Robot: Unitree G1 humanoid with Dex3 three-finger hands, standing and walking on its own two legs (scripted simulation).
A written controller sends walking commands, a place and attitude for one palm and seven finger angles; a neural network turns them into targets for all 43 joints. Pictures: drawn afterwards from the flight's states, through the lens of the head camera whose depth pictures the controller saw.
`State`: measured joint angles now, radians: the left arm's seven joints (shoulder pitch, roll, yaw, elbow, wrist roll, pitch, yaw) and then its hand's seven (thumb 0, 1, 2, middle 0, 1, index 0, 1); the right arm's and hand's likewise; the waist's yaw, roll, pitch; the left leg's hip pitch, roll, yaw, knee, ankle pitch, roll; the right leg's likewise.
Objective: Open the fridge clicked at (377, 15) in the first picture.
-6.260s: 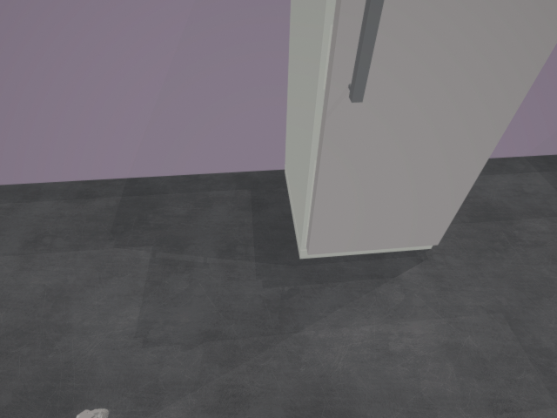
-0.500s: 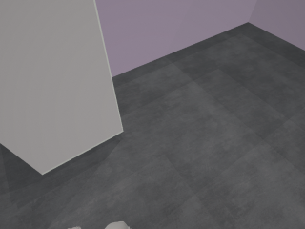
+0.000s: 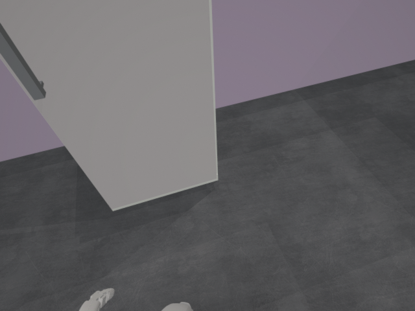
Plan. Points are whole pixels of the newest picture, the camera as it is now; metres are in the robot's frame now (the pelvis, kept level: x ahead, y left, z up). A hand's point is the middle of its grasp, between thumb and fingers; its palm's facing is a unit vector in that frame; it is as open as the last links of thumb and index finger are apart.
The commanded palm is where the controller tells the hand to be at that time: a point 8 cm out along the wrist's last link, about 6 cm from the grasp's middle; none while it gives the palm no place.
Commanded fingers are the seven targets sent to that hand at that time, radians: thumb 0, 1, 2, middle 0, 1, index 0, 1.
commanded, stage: turn to face it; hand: left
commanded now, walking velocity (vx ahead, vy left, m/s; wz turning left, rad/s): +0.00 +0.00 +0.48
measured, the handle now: out of the picture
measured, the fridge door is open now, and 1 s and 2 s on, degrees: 0 0 0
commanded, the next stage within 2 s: take the last steps up to it in 0.40 s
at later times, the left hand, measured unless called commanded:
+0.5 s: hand out of the picture -0.06 +0.25 -0.17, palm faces +0.28 -0.93 -0.24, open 7.4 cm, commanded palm none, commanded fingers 0.00 0.90 0.90 -0.20 -0.30 -0.20 -0.30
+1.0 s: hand out of the picture -0.05 +0.20 -0.15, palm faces +0.38 -0.90 -0.21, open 7.3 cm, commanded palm none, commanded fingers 0.00 0.90 0.90 -0.20 -0.30 -0.20 -0.30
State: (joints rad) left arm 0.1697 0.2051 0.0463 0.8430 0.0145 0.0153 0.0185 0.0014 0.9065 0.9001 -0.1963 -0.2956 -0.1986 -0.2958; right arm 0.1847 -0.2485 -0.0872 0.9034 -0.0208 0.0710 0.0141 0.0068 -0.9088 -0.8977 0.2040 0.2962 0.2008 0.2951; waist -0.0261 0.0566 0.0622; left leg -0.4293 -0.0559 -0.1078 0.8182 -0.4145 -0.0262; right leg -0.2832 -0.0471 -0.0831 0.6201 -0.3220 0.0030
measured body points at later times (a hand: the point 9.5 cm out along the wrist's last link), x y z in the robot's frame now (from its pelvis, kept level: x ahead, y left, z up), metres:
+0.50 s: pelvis -0.02 +0.04 +0.01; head +0.00 +0.08 +0.46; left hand -0.07 +0.30 -0.15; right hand +0.14 -0.17 -0.12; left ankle -0.05 +0.13 -0.73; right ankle -0.02 -0.10 -0.66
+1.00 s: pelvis +0.03 +0.05 +0.02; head +0.03 +0.03 +0.47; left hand -0.07 +0.25 -0.13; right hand +0.11 -0.19 -0.14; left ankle +0.02 +0.20 -0.65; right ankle +0.01 -0.08 -0.73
